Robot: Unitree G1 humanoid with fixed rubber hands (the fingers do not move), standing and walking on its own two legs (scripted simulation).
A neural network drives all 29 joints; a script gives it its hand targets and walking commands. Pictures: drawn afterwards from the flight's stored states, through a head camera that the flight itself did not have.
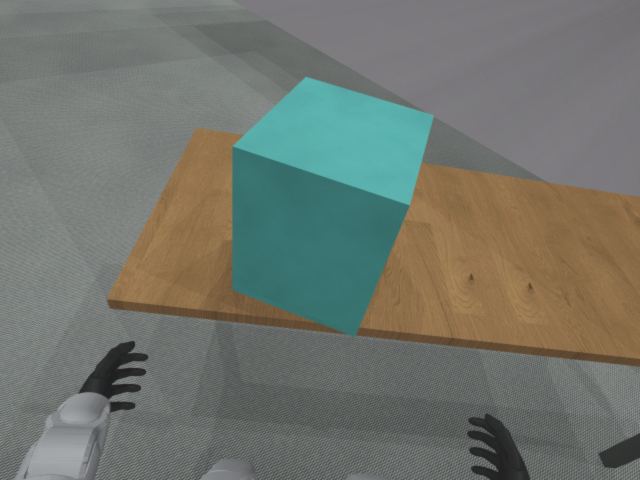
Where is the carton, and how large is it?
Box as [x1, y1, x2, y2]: [232, 77, 433, 336]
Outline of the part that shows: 305,77 232,146 232,289 354,336 408,208 433,115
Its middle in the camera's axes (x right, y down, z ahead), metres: +0.01 -0.06 +0.64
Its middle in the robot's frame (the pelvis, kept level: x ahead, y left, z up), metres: +0.50 -0.01 +0.07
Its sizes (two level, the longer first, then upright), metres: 0.258 0.222 0.282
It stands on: a table, 0.66 m high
